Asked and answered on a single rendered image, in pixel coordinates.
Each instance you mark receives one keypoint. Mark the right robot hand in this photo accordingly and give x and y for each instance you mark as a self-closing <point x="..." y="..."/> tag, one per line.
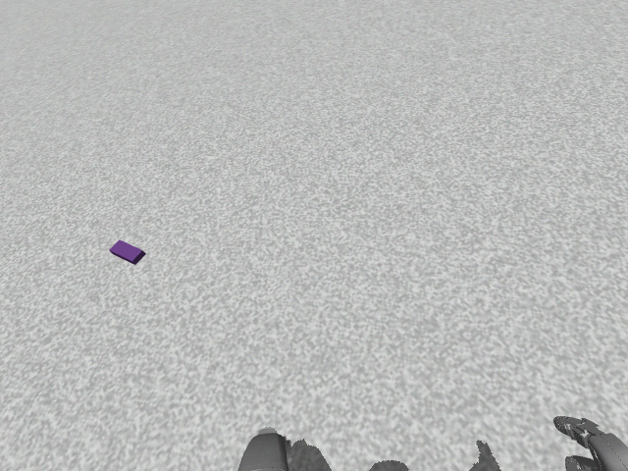
<point x="609" y="452"/>

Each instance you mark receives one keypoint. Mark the small box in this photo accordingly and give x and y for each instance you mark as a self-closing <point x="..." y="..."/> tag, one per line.
<point x="127" y="252"/>

